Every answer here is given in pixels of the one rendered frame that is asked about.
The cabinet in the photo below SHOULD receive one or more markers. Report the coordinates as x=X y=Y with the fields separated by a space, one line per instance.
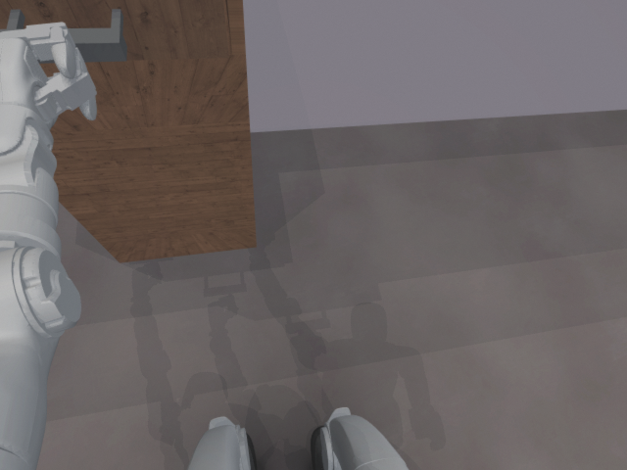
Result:
x=165 y=169

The handle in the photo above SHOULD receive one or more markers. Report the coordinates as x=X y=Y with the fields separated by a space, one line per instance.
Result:
x=94 y=44

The left robot hand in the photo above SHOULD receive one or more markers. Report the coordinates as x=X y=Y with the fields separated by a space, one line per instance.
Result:
x=23 y=82

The robot shin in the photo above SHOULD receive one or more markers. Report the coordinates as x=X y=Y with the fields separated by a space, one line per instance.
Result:
x=220 y=421
x=336 y=413

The robot left shin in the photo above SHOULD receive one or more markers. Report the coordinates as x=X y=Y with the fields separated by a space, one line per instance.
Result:
x=220 y=421

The robot right shin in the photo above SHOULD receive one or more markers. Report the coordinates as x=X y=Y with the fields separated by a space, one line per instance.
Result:
x=336 y=413

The left robot forearm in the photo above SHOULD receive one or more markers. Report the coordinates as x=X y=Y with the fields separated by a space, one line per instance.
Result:
x=29 y=196

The drawer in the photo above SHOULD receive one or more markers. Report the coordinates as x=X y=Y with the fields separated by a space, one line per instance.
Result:
x=152 y=29

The robot left upper arm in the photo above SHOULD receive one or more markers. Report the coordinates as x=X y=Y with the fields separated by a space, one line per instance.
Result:
x=38 y=302

